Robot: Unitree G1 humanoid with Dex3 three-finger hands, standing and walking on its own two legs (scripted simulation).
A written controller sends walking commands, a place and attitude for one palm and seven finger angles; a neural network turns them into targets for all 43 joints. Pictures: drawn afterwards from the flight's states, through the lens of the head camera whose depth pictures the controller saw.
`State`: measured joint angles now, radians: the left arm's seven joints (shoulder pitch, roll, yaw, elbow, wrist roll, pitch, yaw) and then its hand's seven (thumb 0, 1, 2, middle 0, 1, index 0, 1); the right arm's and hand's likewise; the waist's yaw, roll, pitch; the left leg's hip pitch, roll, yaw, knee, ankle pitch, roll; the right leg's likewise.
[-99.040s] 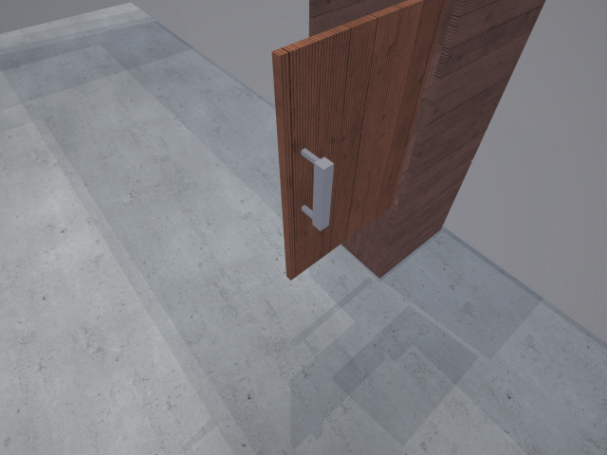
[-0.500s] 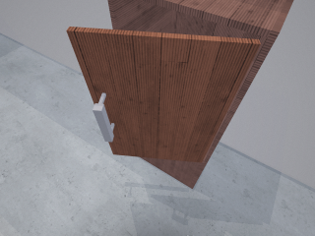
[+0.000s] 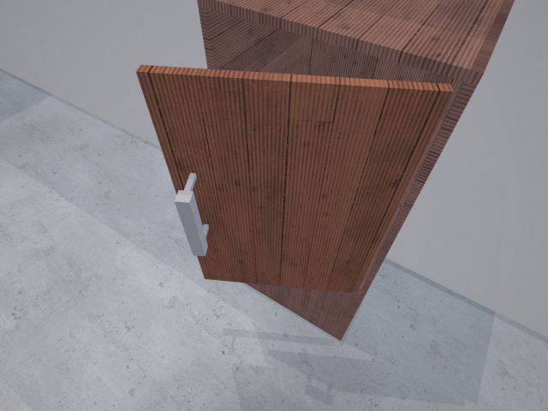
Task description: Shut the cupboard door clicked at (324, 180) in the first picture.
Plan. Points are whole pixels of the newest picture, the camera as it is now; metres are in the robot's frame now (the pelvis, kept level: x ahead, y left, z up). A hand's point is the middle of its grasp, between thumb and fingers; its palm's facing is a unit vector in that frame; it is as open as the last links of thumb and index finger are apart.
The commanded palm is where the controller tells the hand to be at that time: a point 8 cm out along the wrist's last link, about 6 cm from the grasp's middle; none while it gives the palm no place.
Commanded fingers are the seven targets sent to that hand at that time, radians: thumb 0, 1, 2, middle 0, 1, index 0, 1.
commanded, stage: come to a stop and stand still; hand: left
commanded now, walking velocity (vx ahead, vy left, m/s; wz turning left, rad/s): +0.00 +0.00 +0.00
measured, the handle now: (196, 216) +0.44 +0.17 -0.02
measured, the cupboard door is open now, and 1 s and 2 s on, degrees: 27 27 27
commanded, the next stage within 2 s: look again from close up in 0.32 s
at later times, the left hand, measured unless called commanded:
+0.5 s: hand out of the picture +0.02 +0.17 -0.18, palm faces +0.00 -0.98 -0.20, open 7.4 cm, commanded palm none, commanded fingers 0.00 0.90 0.90 -0.20 -0.30 -0.20 -0.30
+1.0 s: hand out of the picture +0.02 +0.16 -0.17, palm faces +0.01 -0.98 -0.19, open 7.4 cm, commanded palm +0.11 +0.21 -0.07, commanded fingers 0.00 0.90 0.90 -0.20 -0.30 -0.20 -0.30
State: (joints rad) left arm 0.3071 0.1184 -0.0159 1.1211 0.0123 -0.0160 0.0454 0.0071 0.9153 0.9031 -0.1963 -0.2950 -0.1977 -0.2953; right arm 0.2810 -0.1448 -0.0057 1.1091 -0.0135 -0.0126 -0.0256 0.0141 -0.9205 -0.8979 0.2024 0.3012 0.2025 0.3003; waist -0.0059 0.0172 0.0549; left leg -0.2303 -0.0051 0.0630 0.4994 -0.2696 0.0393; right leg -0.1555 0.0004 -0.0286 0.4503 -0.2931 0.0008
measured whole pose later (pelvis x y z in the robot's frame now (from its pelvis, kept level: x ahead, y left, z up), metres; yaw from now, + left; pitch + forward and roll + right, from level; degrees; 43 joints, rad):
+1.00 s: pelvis +0.02 -0.01 +0.00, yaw +0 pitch +0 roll +1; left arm 0.26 0.17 -0.01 1.10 0.01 -0.01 0.04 0.01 0.91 0.90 -0.20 -0.30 -0.20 -0.30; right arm 0.23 -0.16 0.01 1.13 -0.01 -0.03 -0.04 0.01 -0.91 -0.90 0.20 0.30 0.20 0.30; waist 0.01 -0.02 0.05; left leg -0.16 -0.02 0.07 0.42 -0.26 0.03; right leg -0.11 -0.01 -0.02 0.43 -0.31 -0.01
